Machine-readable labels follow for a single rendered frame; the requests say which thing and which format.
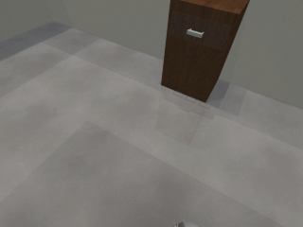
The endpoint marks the drawer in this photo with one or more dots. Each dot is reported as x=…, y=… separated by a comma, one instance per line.
x=215, y=34

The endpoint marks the cabinet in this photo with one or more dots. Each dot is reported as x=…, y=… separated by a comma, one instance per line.
x=193, y=69

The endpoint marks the handle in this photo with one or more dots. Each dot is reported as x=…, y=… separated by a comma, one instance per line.
x=195, y=33

